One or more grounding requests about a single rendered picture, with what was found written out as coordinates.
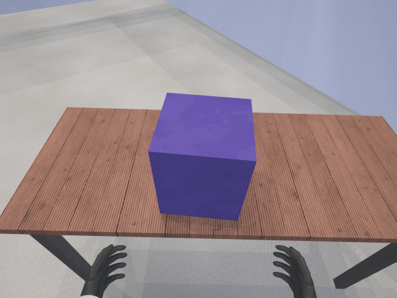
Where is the robot left hand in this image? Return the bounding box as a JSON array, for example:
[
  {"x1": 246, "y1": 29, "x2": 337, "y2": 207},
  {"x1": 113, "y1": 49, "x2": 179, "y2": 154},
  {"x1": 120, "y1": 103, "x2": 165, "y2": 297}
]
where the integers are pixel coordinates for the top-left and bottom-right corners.
[{"x1": 80, "y1": 244, "x2": 127, "y2": 298}]

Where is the robot right hand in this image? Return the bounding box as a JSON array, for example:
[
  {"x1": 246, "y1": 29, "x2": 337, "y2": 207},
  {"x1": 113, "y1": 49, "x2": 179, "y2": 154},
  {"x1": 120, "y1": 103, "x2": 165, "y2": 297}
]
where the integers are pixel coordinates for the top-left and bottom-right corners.
[{"x1": 273, "y1": 245, "x2": 317, "y2": 298}]

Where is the table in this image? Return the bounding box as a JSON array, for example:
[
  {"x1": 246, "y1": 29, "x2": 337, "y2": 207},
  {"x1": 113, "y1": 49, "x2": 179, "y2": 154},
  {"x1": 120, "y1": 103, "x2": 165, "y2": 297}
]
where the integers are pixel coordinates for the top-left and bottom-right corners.
[{"x1": 0, "y1": 107, "x2": 397, "y2": 289}]

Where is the carton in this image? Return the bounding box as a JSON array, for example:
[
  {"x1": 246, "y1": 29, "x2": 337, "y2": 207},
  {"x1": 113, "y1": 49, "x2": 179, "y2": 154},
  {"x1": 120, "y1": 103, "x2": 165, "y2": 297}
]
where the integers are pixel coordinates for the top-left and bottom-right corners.
[{"x1": 148, "y1": 93, "x2": 257, "y2": 221}]

